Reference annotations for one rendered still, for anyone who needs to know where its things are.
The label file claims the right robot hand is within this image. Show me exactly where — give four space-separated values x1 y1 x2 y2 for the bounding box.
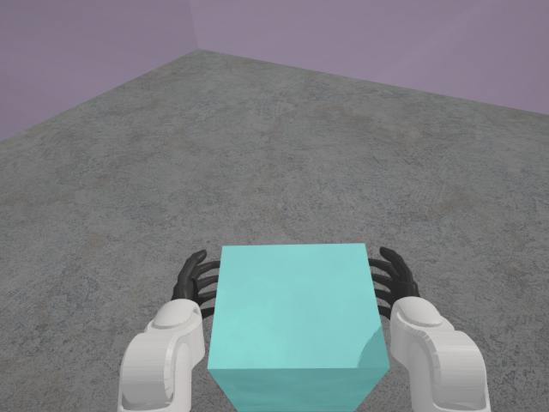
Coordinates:
368 246 421 320

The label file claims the left robot hand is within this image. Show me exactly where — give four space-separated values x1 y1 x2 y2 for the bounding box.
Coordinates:
171 250 220 319

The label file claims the carton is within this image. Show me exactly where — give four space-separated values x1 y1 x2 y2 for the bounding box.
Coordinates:
208 243 390 412

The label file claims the robot right forearm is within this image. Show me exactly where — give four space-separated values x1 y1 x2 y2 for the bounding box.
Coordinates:
390 296 491 412

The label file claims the robot left forearm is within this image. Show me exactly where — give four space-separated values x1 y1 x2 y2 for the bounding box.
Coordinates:
118 299 205 412

